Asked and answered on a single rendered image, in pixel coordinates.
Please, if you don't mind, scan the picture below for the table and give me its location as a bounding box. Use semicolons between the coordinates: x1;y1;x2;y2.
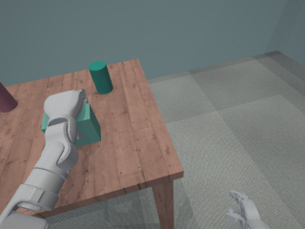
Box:
0;58;184;229

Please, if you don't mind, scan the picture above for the robot left upper arm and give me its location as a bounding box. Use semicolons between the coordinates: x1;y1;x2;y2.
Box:
0;210;50;229

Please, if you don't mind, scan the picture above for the left robot forearm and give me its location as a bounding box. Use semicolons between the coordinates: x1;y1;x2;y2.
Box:
0;114;79;226

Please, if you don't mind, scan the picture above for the left robot hand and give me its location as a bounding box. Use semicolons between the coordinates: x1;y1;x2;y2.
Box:
44;89;89;140

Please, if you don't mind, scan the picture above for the sponge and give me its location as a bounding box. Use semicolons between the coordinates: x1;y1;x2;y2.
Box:
41;103;101;147

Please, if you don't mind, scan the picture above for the right robot forearm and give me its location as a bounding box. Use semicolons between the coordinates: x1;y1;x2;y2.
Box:
245;219;270;229

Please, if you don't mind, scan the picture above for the right robot hand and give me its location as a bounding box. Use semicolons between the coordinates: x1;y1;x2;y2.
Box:
226;190;262;229

